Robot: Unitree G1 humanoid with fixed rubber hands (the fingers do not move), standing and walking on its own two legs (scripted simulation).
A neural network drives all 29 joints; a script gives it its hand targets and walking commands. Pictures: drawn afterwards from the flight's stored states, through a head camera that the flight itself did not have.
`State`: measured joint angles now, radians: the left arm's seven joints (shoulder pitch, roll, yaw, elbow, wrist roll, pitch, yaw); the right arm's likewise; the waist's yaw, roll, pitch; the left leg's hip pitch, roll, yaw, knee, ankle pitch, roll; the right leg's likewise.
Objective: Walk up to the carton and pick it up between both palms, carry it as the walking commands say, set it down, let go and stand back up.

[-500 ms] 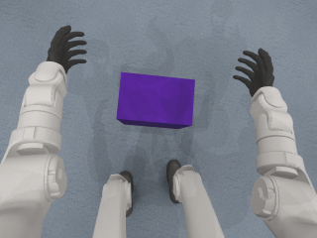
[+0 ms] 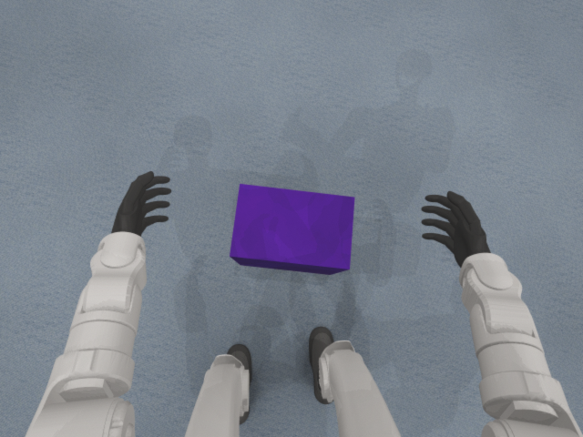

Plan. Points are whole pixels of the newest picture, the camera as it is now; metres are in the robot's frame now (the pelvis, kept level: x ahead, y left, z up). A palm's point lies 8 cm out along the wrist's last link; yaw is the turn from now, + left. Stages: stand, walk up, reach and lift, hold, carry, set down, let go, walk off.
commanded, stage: let go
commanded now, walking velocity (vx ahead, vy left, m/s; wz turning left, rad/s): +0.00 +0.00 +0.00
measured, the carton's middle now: (290, 235) +0.45 -0.04 -0.56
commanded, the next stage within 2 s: stand in 1.00 s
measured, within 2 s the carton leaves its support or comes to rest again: neither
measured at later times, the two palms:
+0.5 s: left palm (48, 360) +0.26 +0.23 +0.00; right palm (519, 370) +0.21 -0.23 +0.01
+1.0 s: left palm (44, 408) +0.21 +0.23 +0.00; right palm (530, 376) +0.21 -0.24 +0.01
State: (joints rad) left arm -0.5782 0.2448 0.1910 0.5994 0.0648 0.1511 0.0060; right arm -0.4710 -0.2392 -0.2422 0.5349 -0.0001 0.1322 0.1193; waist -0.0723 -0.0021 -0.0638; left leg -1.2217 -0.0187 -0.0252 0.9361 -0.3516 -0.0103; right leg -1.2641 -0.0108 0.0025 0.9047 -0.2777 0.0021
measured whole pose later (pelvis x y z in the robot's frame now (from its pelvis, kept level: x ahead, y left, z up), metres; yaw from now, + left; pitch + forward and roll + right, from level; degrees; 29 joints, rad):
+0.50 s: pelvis +0.06 +0.01 +0.08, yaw -1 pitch +7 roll -1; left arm 0.14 0.19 0.08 0.50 0.03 0.01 -0.03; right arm 0.24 -0.20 -0.05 0.42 0.02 0.02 0.07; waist -0.03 0.00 -0.01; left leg -0.32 0.00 -0.02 0.49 -0.31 0.00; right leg -0.36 0.00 0.01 0.46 -0.23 0.01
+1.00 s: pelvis +0.05 +0.00 +0.07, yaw -2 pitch -5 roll -1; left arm 0.22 0.22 0.01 0.45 -0.02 0.11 -0.05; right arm 0.21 -0.22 -0.03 0.37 -0.01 0.23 0.02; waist 0.00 0.02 0.10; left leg -0.10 0.01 -0.01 0.52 -0.34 0.00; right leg -0.15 0.02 0.02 0.51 -0.27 0.00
